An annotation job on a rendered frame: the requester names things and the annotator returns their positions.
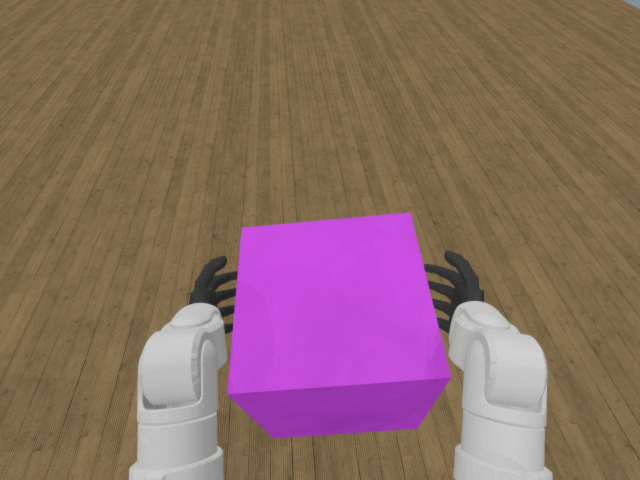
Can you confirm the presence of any carton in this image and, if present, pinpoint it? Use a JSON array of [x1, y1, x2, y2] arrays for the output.
[[227, 212, 451, 439]]

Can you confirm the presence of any left robot forearm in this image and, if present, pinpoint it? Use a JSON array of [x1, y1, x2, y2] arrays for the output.
[[129, 303, 228, 480]]

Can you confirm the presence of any right robot hand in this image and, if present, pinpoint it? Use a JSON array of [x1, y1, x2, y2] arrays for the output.
[[424, 250, 484, 334]]

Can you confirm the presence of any right robot forearm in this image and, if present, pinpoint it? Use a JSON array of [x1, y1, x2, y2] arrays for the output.
[[448, 301, 553, 480]]

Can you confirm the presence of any left robot hand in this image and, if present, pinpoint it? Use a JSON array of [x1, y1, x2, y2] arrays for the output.
[[188, 256, 238, 334]]

